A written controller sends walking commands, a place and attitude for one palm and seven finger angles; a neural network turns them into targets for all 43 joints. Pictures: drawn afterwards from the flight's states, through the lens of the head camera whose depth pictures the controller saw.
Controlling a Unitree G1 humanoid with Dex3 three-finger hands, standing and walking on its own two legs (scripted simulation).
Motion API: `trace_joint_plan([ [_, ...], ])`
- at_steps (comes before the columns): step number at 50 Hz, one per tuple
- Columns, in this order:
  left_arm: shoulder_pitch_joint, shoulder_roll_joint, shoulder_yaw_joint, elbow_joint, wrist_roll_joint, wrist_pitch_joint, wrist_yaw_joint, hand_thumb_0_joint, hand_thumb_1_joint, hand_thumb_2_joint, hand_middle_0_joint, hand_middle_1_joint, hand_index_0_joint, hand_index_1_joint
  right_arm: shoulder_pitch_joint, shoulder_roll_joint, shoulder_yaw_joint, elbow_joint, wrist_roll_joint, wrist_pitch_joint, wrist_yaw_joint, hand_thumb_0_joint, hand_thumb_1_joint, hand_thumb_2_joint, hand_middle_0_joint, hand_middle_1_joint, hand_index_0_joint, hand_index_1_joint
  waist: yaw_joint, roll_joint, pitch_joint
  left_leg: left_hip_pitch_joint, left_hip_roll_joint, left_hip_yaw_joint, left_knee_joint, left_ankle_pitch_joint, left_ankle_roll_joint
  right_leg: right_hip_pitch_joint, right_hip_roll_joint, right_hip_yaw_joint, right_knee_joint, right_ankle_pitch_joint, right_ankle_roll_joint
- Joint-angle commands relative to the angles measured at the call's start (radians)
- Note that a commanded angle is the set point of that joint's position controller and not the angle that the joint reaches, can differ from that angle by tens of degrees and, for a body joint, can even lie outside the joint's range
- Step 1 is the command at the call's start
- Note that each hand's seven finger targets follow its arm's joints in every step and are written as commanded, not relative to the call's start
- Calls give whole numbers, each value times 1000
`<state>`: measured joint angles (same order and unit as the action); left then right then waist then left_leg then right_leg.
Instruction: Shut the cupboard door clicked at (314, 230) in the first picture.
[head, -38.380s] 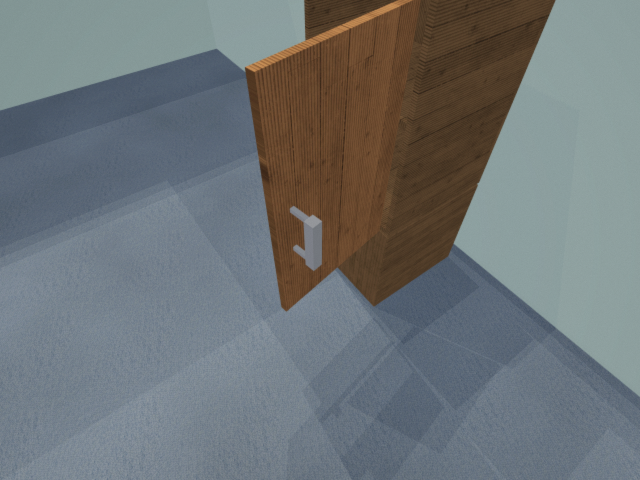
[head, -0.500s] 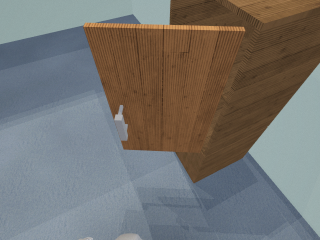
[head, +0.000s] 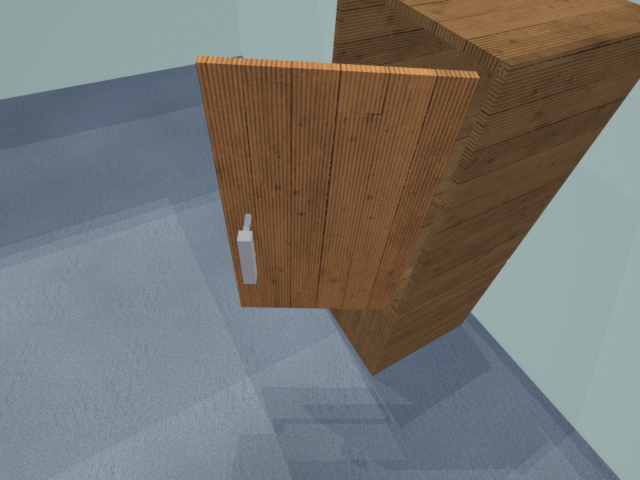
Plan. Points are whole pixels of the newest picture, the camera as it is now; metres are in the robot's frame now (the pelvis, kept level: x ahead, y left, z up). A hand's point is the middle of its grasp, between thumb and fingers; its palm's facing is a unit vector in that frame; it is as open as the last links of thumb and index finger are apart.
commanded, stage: come to a stop and stand still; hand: left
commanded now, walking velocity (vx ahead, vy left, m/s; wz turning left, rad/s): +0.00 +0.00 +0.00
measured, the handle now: (249, 249) +0.50 +0.15 -0.09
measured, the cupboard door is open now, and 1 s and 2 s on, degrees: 61 61 61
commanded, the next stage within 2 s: look again from close up in 0.62 s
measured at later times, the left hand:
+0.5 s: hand out of the picture -0.01 +0.11 -0.18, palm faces +0.04 -0.99 -0.15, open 7.4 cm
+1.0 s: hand out of the picture +0.03 +0.17 -0.19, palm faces +0.05 -0.97 -0.25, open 7.4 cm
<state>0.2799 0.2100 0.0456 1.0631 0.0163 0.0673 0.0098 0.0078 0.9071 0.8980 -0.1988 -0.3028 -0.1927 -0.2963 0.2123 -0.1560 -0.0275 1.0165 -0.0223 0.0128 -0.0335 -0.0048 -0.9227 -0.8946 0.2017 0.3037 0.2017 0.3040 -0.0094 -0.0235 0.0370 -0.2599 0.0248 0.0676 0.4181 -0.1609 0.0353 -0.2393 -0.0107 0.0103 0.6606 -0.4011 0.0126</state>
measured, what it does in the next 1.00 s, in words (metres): steps on the spot: right foot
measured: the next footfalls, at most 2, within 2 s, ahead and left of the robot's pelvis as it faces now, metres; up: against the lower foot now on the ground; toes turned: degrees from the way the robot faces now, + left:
right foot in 0.06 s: +0.00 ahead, -0.15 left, +0.00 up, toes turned +1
right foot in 2.00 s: +0.09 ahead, -0.14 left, +0.00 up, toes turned +1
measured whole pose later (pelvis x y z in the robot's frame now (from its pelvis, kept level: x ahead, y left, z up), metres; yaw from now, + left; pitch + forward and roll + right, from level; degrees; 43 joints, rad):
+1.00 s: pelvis +0.02 -0.02 -0.02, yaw +1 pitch +0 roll -1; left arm 0.31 0.19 0.01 1.01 0.02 -0.01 0.06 0.01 0.90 0.90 -0.20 -0.30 -0.20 -0.30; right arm 0.20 -0.18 -0.04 0.99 -0.02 -0.01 -0.03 0.01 -0.92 -0.90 0.20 0.30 0.19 0.30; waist 0.00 0.00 0.02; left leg -0.31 0.04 0.04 0.61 -0.28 0.00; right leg -0.15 0.00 0.00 0.55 -0.39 0.00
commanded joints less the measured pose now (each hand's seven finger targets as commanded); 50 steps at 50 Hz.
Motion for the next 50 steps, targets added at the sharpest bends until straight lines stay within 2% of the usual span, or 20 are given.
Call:
trace_joint_plan([
  [1,88,39,-1,-16,3,-43,12,0,900,900,-200,-300,-200,-300,60,-154,-35,7,14,-11,-6,0,-900,-900,200,300,200,300,20,75,-40,-22,154,-197,-99,-54,37,156,-18,9,-342,195,-18],
  [2,89,64,-3,-10,4,-52,17,0,900,900,-200,-300,-200,-300,56,-124,-28,6,18,-11,-1,0,-900,-900,200,300,200,300,16,15,-14,-57,92,-140,-53,-98,-8,140,-99,106,-390,153,-48],
  [3,58,90,-6,-10,1,-58,17,0,900,900,-200,-300,-200,-300,64,-92,-16,10,18,-9,4,0,-900,-900,200,300,200,300,-5,-26,1,-6,43,-85,-31,-107,-38,50,-167,147,-423,80,-81],
  [4,34,95,-9,-7,-1,-62,15,0,900,900,-200,-300,-200,-300,67,-80,-10,18,13,-8,9,0,-900,-900,200,300,200,300,-15,-40,0,64,19,-66,-18,-58,-45,-29,-166,152,-427,70,-86],
  [5,17,78,-13,2,-4,-75,16,0,900,900,-200,-300,-200,-300,77,-79,-6,37,8,-9,8,0,-900,-900,200,300,200,300,-18,-108,6,96,30,-65,-7,-7,-44,-48,-140,146,-427,114,-84],
  [6,8,68,-18,5,-5,-76,18,0,900,900,-200,-300,-200,-300,95,-82,-6,52,9,-8,8,0,-900,-900,200,300,200,300,-22,-127,34,112,43,-67,-13,2,-42,-67,-126,122,-434,105,-77],
  [9,21,43,-24,22,-9,-75,22,0,900,900,-200,-300,-200,-300,131,-93,-1,91,10,-15,4,0,-900,-900,200,300,200,300,-15,-22,33,118,71,-83,-46,60,-38,-29,-93,92,-400,144,-55],
  [12,38,36,-24,36,-10,-70,25,0,900,900,-200,-300,-200,-300,145,-80,4,108,11,-13,1,0,-900,-900,200,300,200,300,-7,3,73,78,72,-81,-62,36,-42,-8,-86,92,-407,133,-54],
  [16,57,23,-24,46,-10,-70,27,0,900,900,-200,-300,-200,-300,167,-67,6,121,10,-8,-2,0,-900,-900,200,300,200,300,-3,-21,100,76,69,-71,-55,5,-45,-24,-83,94,-426,86,-57],
  [29,103,-11,-23,57,-10,-79,33,0,900,900,-200,-300,-200,-300,170,-50,5,127,11,-18,-11,0,-900,-900,200,300,200,300,0,12,43,103,83,-75,-32,108,-41,43,-81,77,-376,294,-58],
  [35,114,-17,-24,62,-8,-78,35,0,900,900,-200,-300,-200,-300,143,-56,4,117,13,-18,-14,0,-900,-900,200,300,200,300,4,13,57,114,85,-79,-31,116,-37,39,-78,73,-370,314,-53],
  [36,79,176,-42,-32,2,-100,40,0,900,900,-200,-300,-200,-300,53,-125,-2,-8,-5,-20,8,0,-900,-900,200,300,200,300,-19,130,124,90,31,-117,12,113,-23,-57,-54,47,-342,233,-62],
  [37,94,106,-15,-39,1,-102,43,0,900,900,-200,-300,-200,-300,36,-122,-27,-23,-3,-37,7,0,-900,-900,200,300,200,300,15,155,72,57,59,-97,81,44,-24,-73,-87,92,-302,168,-62],
  [38,99,97,-22,-42,1,-109,44,0,900,900,-200,-300,-200,-300,39,-84,-24,-29,2,-37,3,0,-900,-900,200,300,200,300,6,106,-7,59,50,-106,133,52,-23,-46,-107,123,-314,238,-64],
  [39,96,84,-17,-49,4,-113,45,0,900,900,-200,-300,-200,-300,65,-78,-26,-37,3,-37,2,0,-900,-900,200,300,200,300,-3,13,-58,43,42,-97,161,38,-25,-19,-124,137,-311,285,-68],
  [41,96,63,-22,-59,5,-112,49,0,900,900,-200,-300,-200,-300,79,-62,-15,-49,-1,-35,6,0,-900,-900,200,300,200,300,-4,-127,-73,3,27,-75,174,28,-21,41,-134,124,-274,457,-74],
  [43,98,69,-16,-71,6,-105,51,0,900,900,-200,-300,-200,-300,66,-76,-23,-55,2,-36,5,0,-900,-900,200,300,200,300,-1,-88,-42,-5,32,-71,169,84,-14,38,-118,91,-227,560,-68],
  [44,106,72,-12,-80,8,-102,51,0,900,900,-200,-300,-200,-300,66,-89,-25,-56,3,-39,2,0,-900,-900,200,300,200,300,2,-37,-55,14,45,-71,166,175,-9,49,-104,75,-193,622,-62],
  [46,129,79,-14,-91,9,-96,53,0,900,900,-200,-300,-200,-300,67,-108,-22,-57,3,-40,1,0,-900,-900,200,300,200,300,14,42,-94,80,68,-71,178,365,-1,54,-88,52,-155,633,-51],
  [50,102,105,-5,-121,9,-83,49,0,900,900,-200,-300,-200,-300,31,-155,-37,-77,6,-33,-1,0,-900,-900,200,300,200,300,12,37,-51,76,92,-101,153,361,13,-4,-61,39,-162,435,-43],
])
